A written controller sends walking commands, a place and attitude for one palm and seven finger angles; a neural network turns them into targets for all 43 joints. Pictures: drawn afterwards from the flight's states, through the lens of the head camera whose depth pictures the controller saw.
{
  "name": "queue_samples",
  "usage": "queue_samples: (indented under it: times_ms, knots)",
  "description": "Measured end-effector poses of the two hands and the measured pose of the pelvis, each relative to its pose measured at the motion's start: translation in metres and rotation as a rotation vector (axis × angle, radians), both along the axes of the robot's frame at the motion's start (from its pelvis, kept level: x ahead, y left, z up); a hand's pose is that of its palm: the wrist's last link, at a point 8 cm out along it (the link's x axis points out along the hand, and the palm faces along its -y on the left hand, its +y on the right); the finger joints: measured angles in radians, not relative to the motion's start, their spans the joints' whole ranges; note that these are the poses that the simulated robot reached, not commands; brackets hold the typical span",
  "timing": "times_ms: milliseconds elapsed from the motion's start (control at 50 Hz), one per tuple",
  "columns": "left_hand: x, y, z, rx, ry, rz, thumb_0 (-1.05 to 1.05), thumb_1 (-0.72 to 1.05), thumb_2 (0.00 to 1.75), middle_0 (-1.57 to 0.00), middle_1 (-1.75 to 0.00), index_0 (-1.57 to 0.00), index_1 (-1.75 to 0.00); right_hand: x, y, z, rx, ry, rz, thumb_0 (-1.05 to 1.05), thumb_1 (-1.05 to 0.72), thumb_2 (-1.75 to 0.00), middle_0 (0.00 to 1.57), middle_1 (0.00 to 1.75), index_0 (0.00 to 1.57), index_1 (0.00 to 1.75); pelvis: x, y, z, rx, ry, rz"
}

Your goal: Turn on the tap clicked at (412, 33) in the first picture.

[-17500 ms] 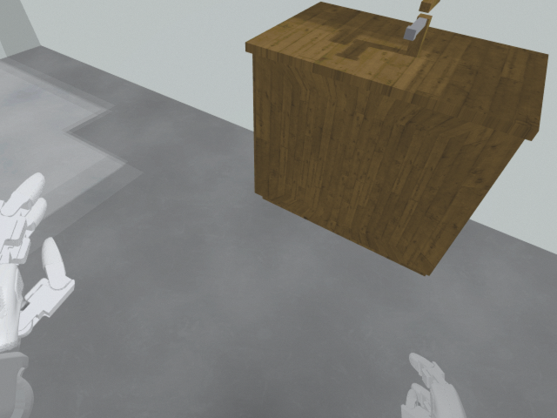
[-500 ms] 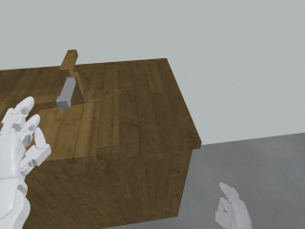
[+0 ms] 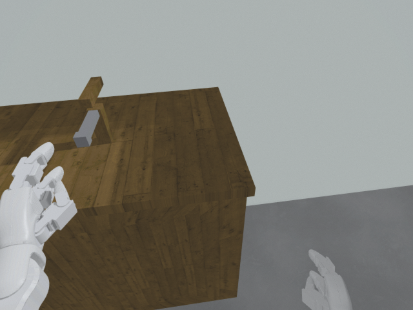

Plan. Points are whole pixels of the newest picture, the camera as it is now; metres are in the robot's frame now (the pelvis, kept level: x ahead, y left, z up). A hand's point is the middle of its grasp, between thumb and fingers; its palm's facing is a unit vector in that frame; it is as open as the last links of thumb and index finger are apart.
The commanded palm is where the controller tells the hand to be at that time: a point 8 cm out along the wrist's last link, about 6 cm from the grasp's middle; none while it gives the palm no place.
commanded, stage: turn the palm inward beside the body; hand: left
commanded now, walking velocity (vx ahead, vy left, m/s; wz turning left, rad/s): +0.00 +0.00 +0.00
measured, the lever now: (82, 139) +0.41 +0.36 +0.15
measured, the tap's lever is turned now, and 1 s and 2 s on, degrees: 0 0 0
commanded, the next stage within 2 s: reach beside the lever's end, fingers flat in 0.40 s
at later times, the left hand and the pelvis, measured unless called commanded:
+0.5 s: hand (82, 194) +0.21 +0.23 +0.19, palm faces +0.47 -0.87 -0.14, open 7.4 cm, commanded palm +0.16 +0.27 +0.20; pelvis +0.03 +0.00 +0.00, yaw +0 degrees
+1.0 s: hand (78, 179) +0.25 +0.26 +0.18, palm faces +0.47 -0.88 -0.10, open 7.4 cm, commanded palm +0.21 +0.30 +0.19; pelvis +0.02 +0.02 +0.00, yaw +0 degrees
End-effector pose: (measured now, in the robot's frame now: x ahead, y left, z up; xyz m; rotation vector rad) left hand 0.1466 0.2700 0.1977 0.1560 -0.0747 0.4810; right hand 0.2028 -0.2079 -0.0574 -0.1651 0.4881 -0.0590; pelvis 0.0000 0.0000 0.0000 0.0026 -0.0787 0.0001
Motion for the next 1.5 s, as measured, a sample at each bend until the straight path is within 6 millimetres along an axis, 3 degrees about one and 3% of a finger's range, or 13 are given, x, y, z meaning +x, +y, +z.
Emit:
queue_samples:
  times_ms: [240,520,820,1120,1500]
  knots:
    - [0.010,-0.010,0.003,0.011,0.002,0.011,0.01,0.90,0.90,-0.20,-0.30,-0.20,-0.30,0.017,-0.012,-0.001,0.004,-0.006,0.011,0.01,-0.90,-0.89,0.20,0.30,0.20,0.30,0.014,-0.010,0.000,-0.004,0.018,0.007]
    - [0.024,-0.003,0.000,0.007,-0.004,0.001,0.01,0.90,0.90,-0.20,-0.30,-0.20,-0.30,0.030,-0.003,0.000,0.005,-0.012,0.018,0.01,-0.90,-0.89,0.20,0.30,0.20,0.30,0.029,-0.003,0.000,0.000,0.031,0.005]
    - [0.043,0.029,-0.014,-0.036,0.032,0.045,0.01,0.90,0.90,-0.20,-0.30,-0.20,-0.30,0.018,0.010,-0.003,-0.015,0.040,0.005,0.01,-0.90,-0.89,0.20,0.30,0.20,0.30,0.023,0.009,0.002,-0.004,0.035,0.000]
    - [0.073,0.034,-0.016,-0.055,0.040,0.027,0.01,0.90,0.90,-0.20,-0.29,-0.20,-0.29,0.001,0.012,-0.008,-0.022,0.087,-0.037,0.01,-0.90,-0.89,0.20,0.30,0.20,0.30,0.016,0.019,0.005,-0.001,0.035,-0.011]
    - [0.100,0.053,-0.023,-0.061,0.052,0.068,0.01,0.90,0.90,-0.18,-0.25,-0.18,-0.24,-0.007,-0.006,-0.014,-0.047,0.139,-0.072,0.01,-0.90,-0.89,0.20,0.30,0.21,0.30,0.015,0.011,0.006,0.000,0.045,-0.010]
